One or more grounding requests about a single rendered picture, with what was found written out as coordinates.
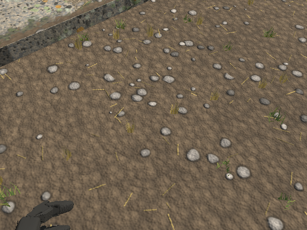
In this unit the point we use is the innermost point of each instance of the robot left hand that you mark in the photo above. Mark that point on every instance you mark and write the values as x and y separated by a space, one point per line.
43 212

